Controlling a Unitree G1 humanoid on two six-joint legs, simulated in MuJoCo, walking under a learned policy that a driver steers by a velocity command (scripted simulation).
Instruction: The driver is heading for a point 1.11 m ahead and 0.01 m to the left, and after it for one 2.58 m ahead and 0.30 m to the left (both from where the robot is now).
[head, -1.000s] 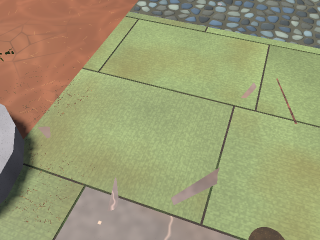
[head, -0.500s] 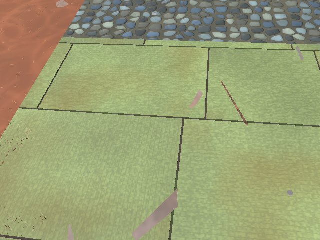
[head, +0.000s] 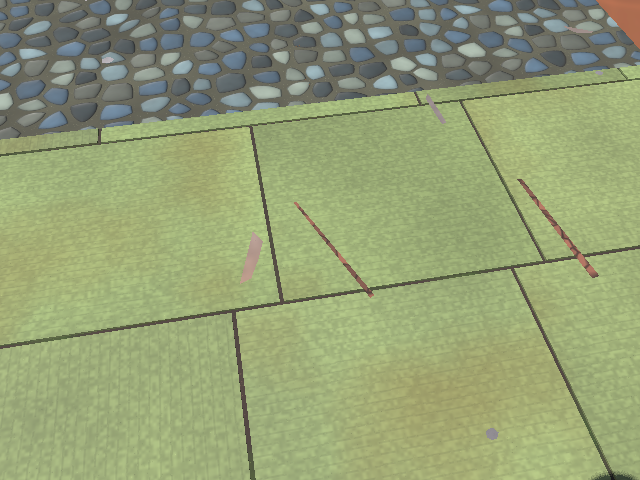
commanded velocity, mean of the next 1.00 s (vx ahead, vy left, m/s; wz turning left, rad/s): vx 0.50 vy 0.00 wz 0.04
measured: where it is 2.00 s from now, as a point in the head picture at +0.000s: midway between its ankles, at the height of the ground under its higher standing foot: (318, 246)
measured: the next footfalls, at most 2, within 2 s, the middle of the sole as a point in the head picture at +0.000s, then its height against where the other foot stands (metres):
right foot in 0.38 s outside the picture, level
left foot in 0.94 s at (323, 391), level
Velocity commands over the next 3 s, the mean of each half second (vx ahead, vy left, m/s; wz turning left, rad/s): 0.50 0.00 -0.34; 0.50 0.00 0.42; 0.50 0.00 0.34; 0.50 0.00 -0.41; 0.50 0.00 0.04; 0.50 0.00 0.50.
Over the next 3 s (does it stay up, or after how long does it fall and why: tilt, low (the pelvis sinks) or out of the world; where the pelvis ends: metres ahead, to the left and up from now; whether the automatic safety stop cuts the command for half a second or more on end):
stays up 1.58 0.12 -0.01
